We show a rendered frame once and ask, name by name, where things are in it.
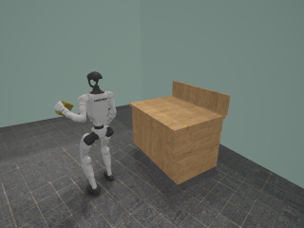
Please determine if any robot right forearm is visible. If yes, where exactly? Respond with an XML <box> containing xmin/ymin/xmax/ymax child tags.
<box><xmin>104</xmin><ymin>114</ymin><xmax>116</xmax><ymax>125</ymax></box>

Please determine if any robot left upper arm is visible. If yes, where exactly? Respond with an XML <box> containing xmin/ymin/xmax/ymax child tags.
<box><xmin>78</xmin><ymin>93</ymin><xmax>89</xmax><ymax>124</ymax></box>

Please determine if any sponge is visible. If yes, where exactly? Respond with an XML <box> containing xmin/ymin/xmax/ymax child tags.
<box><xmin>55</xmin><ymin>101</ymin><xmax>74</xmax><ymax>116</ymax></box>

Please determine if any table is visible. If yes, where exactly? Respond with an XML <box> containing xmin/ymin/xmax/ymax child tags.
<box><xmin>129</xmin><ymin>81</ymin><xmax>231</xmax><ymax>185</ymax></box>

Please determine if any robot left forearm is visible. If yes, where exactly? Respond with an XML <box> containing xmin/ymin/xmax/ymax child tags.
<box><xmin>61</xmin><ymin>107</ymin><xmax>83</xmax><ymax>122</ymax></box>

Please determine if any robot right upper arm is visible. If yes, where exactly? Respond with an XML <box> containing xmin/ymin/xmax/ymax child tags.
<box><xmin>106</xmin><ymin>91</ymin><xmax>117</xmax><ymax>116</ymax></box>

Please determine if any left robot hand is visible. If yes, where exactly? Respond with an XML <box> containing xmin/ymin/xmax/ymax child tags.
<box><xmin>54</xmin><ymin>101</ymin><xmax>65</xmax><ymax>112</ymax></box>

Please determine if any robot left thigh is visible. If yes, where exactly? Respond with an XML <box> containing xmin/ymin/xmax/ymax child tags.
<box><xmin>80</xmin><ymin>132</ymin><xmax>96</xmax><ymax>165</ymax></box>

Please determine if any right robot shin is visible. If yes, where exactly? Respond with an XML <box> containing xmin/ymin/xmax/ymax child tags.
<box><xmin>102</xmin><ymin>148</ymin><xmax>112</xmax><ymax>176</ymax></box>

